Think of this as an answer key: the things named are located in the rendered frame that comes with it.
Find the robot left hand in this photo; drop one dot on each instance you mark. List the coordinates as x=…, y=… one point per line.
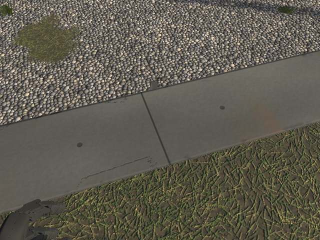
x=16, y=224

